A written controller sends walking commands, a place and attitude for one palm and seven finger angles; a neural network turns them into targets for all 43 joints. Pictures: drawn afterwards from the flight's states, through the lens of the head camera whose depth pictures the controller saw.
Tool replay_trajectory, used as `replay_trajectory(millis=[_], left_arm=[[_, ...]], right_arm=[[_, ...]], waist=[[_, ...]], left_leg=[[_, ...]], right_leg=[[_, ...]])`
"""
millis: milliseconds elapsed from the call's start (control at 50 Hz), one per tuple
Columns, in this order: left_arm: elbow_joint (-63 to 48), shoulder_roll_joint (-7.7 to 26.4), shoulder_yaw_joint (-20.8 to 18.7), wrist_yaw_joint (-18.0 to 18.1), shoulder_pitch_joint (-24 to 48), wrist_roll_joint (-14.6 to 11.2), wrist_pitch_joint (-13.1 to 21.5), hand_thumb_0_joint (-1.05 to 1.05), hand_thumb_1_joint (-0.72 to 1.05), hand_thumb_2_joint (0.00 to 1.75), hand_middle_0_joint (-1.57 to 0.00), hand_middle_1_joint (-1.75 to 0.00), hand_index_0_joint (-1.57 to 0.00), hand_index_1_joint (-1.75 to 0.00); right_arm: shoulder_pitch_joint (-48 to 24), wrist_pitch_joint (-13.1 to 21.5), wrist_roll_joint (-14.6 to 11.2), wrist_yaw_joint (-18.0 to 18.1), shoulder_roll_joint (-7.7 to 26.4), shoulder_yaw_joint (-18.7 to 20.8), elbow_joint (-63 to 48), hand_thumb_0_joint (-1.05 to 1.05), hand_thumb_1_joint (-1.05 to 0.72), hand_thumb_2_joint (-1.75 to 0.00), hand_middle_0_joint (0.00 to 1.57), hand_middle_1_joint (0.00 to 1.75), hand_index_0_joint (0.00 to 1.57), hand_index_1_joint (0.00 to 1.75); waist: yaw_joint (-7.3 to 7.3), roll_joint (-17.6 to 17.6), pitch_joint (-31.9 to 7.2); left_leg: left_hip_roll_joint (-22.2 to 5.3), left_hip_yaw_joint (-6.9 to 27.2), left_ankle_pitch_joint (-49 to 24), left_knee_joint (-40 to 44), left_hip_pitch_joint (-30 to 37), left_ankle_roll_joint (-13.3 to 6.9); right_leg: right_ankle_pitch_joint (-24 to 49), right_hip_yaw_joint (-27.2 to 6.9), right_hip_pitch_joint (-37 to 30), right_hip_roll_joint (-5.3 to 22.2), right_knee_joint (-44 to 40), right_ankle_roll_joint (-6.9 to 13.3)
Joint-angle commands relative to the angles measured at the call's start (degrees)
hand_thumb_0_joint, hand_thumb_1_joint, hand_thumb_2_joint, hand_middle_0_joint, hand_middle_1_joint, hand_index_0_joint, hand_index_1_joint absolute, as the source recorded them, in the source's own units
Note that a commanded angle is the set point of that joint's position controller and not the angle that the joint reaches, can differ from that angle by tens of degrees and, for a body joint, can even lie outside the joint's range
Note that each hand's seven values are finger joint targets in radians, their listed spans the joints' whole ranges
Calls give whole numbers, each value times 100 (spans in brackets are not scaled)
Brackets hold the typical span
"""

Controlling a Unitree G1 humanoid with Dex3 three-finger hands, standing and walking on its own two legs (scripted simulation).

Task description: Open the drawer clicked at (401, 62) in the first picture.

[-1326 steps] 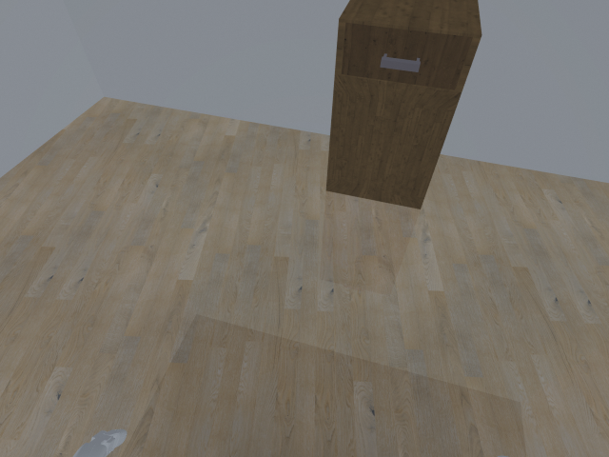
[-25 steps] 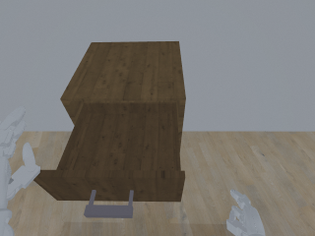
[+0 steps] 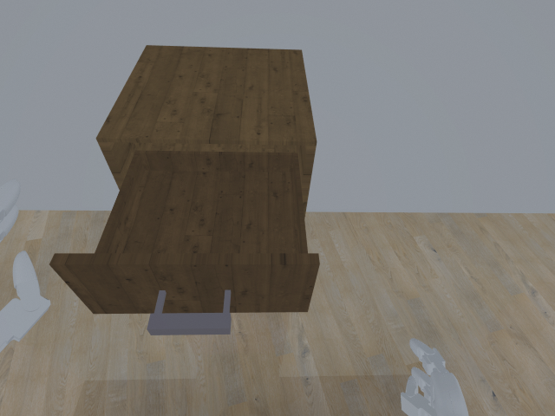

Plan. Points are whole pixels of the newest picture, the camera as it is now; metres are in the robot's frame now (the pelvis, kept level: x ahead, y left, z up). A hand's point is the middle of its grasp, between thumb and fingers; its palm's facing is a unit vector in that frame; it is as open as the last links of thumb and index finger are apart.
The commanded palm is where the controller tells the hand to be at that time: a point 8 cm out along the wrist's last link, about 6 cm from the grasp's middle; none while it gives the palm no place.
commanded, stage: step back with the hand held close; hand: left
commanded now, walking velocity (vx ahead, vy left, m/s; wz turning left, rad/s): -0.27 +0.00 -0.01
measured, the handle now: (192, 310) +0.29 +0.16 -0.07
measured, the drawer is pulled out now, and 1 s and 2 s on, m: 0.30 0.30 0.30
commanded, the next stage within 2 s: stop stepping back and stand still in 0.48 s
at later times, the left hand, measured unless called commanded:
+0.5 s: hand (58, 399) +0.11 +0.18 +0.19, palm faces +0.29 -0.85 -0.44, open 7.4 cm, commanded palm +0.04 +0.24 +0.19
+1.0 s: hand out of the picture -0.02 +0.20 +0.19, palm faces +0.42 -0.79 -0.44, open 7.4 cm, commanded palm -0.07 +0.24 +0.19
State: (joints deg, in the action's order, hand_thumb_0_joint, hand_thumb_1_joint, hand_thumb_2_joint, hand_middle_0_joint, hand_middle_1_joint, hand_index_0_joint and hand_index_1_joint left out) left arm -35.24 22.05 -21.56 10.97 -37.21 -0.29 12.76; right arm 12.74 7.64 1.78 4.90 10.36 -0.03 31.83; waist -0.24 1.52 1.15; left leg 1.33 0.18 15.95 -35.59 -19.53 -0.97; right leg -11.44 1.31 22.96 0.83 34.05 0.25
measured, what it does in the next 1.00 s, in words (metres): walks backwards: right foot, then left foot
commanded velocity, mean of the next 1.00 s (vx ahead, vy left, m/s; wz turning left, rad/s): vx -0.10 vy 0.01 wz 0.01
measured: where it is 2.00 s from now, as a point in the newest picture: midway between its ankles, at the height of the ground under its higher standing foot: outside the picture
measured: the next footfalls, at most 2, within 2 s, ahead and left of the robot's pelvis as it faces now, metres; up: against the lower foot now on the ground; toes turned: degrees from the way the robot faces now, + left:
right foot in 0.42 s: -0.06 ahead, -0.13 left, +0.00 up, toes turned -4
left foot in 0.72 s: -0.18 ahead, +0.06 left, +0.00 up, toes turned +2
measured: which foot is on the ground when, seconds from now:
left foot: down 0.00-0.44, up 0.46-0.70, down 0.72-1.00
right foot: down 0.00-0.18, up 0.20-0.40, down 0.42-1.00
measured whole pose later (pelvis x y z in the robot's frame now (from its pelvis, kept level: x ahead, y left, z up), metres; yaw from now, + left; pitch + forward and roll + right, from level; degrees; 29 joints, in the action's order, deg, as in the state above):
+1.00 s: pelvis -0.20 -0.04 +0.00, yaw +0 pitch -2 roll +1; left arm -31.8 21.5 -20.8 8.8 -32.2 -0.9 11.7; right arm 13.1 6.9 -0.6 2.8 10.8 -0.9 38.0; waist 0.8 0.4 -0.1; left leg -0.9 -0.9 25.9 -44.8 -17.7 -0.8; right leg -10.8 3.8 19.7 -0.2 32.2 3.4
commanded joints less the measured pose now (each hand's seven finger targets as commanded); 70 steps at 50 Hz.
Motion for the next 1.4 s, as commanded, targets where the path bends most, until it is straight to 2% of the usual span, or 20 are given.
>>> replay_trajectory(millis=[0,80,120,160,220,280,360,400,440,560,640,720,760,860,940,1080,1120,1180,1300,1380], left_arm=[[-1085,654,-424,116,356,-17,305,0,90,90,-20,-30,-20,-30],[-1026,710,-343,148,726,24,169,0,90,90,-20,-30,-20,-30],[-977,752,-446,117,515,41,187,0,90,90,-20,-30,-20,-30],[-1176,759,-526,177,447,104,311,0,90,90,-20,-30,-20,-30],[-1074,689,-606,131,131,-37,365,0,90,90,-20,-30,-20,-30],[-1409,668,-426,143,264,-144,271,0,90,90,-20,-30,-20,-30],[-1185,784,-485,-100,409,-205,281,0,90,90,-20,-30,-20,-30],[-1053,959,-609,-193,607,-199,404,0,90,90,-20,-30,-20,-30],[-828,1026,-603,-224,561,-267,383,0,90,90,-20,-30,-20,-30],[-590,860,-696,-159,-83,-128,418,0,90,90,-20,-30,-20,-30],[-1209,854,-618,-58,-297,-78,399,0,90,90,-20,-30,-20,-30],[-1752,1045,-639,-78,-78,-87,403,0,90,90,-20,-30,-20,-30],[-1906,1199,-822,-108,-99,-118,331,0,90,90,-20,-30,-20,-30],[-909,836,-490,-92,470,-67,190,0,90,90,-20,-30,-20,-30],[-301,859,-397,-188,942,-93,42,0,90,90,-20,-30,-20,-30],[-1309,799,-353,-90,386,1,114,0,90,90,-20,-30,-20,-30],[-1763,929,-459,16,473,126,275,0,90,90,-20,-30,-20,-30],[-1339,1058,-674,-61,-96,9,161,0,90,90,-20,-30,-20,-30],[-724,956,-676,-166,367,-74,222,0,90,90,-20,-30,-20,-30],[-814,1087,-795,-208,460,-198,315,0,90,90,-20,-30,-20,-30]], right_arm=[[-301,343,17,100,882,361,-770,0,-90,-90,20,30,20,30],[-222,105,64,133,820,266,-538,0,-90,-90,20,30,20,30],[-332,125,57,147,820,179,-583,0,-90,-90,20,30,20,30],[-619,265,108,176,959,250,-655,0,-90,-90,20,30,20,30],[-414,454,53,43,780,321,-511,0,-90,-90,20,30,20,30],[-385,585,39,-9,810,353,-350,0,-90,-90,20,30,20,30],[-635,625,-128,-149,927,255,-319,0,-90,-90,20,30,20,30],[-673,627,-188,-179,918,236,-299,0,-90,-90,20,30,20,30],[-564,557,-348,-202,813,383,-413,0,-90,-90,20,30,20,30],[-1059,71,-247,-76,362,64,-598,0,-90,-90,20,30,20,30],[-339,176,-170,-11,715,164,-617,0,-90,-90,20,30,20,30],[-467,397,-210,-19,991,358,-776,0,-90,-90,20,30,20,30],[-486,436,-222,-64,753,318,-663,0,-90,-90,20,30,20,30],[-462,408,-266,-117,962,310,-365,0,-90,-90,20,30,20,30],[-397,179,-270,-82,824,354,-236,0,-90,-90,20,30,20,30],[-380,251,-71,2,741,76,-452,0,-90,-90,20,30,20,30],[-461,351,-14,-15,830,180,-624,0,-90,-90,20,30,20,30],[-323,395,-178,-134,624,198,-414,0,-90,-90,20,30,20,30],[-449,283,-229,-58,930,200,-318,0,-90,-90,20,30,20,30],[-444,218,-269,-162,774,304,-387,0,-90,-90,20,30,20,30]], waist=[[-161,255,-349],[-184,1039,-479],[-199,394,-557],[-107,-1789,-208],[-27,-1154,-485],[0,-1147,-514],[18,-1254,-465],[15,-247,-354],[35,1665,-668],[-25,763,-649],[-197,339,-1157],[36,-1424,-854],[-10,-1965,-910],[-89,-424,192],[-140,1465,121],[-186,-365,-418],[-107,-2035,-134],[-120,-1179,-30],[-35,-841,-135],[-71,1292,-695]], left_leg=[[-351,557,1332,166,-614,-93],[-73,224,1340,-1113,882,-19],[-229,335,941,390,623,-103],[-1552,1927,300,2078,-635,-579],[-1880,1465,151,2110,-1269,-833],[-1663,1286,-2135,1433,51,-724],[-1570,1019,-661,1241,-43,-471],[-1126,643,376,542,-279,-207],[94,-79,1100,-2102,-632,203],[-224,41,1285,-1500,-642,233],[-54,-368,269,1292,688,-52],[-1531,851,-1260,1908,944,-488],[-1492,628,-1321,1935,1160,-456],[-1122,299,465,1362,-503,-389],[92,-399,1396,-2037,267,-67],[-252,-222,1315,1797,919,-289],[-1846,1853,1913,2865,322,-858],[-1781,1354,170,2303,289,-1016],[-1328,445,-676,1025,73,-544],[-162,-164,1199,-1581,-763,-11]], right_leg=[[-760,-1605,-203,856,-1415,446],[-2121,-1614,1097,1488,-2226,712],[-1157,-1036,423,944,-1327,395],[-1160,-248,-121,-185,862,-60],[-1815,-483,-582,-390,2943,-62],[-1656,-308,-138,-256,1378,-129],[-399,-202,-968,-26,-572,-78],[421,-460,-1027,415,-1584,77],[1365,-2364,-629,2107,-2142,989],[2663,-848,-894,1382,-1308,784],[359,-970,-1210,1086,-1465,379],[-328,-164,-821,73,19,-122],[-1159,-9,-307,106,480,-119],[-464,-49,-1348,72,-656,-86],[-3956,-2560,835,1610,-2979,670],[-2540,-786,45,697,-1284,354],[-1617,246,288,-356,1591,-22],[-1356,-92,766,-98,3054,-56],[-462,435,-1296,-7,-1006,-20],[193,-2078,-1646,1987,-2145,942]])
